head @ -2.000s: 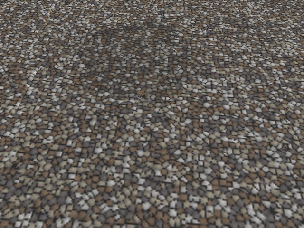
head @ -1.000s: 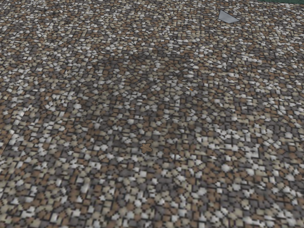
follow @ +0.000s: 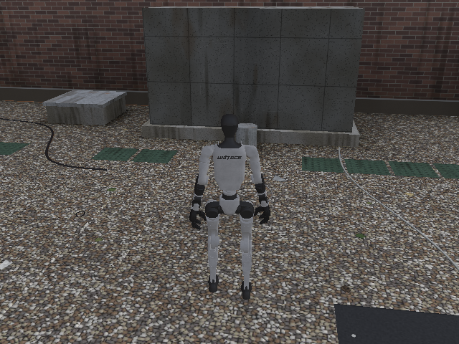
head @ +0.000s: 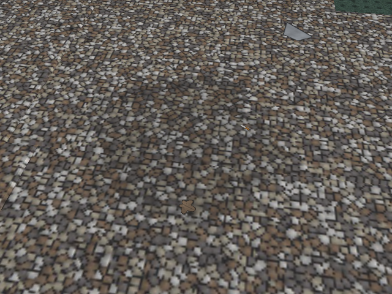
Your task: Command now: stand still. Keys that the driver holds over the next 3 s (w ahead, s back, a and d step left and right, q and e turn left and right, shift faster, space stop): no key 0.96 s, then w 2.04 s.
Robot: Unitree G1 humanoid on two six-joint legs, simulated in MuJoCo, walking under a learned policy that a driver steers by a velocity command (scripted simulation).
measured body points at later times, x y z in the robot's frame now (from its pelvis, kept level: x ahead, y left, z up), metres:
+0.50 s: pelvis +0.00 +0.00 +0.00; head +0.01 +0.00 +0.45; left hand -0.02 +0.23 -0.16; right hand +0.04 -0.25 -0.16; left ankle +0.04 +0.12 -0.74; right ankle -0.04 -0.12 -0.74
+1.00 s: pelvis +0.01 +0.00 +0.00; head +0.02 +0.00 +0.45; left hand -0.03 +0.22 -0.16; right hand +0.03 -0.24 -0.16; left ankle +0.04 +0.12 -0.74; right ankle -0.04 -0.12 -0.74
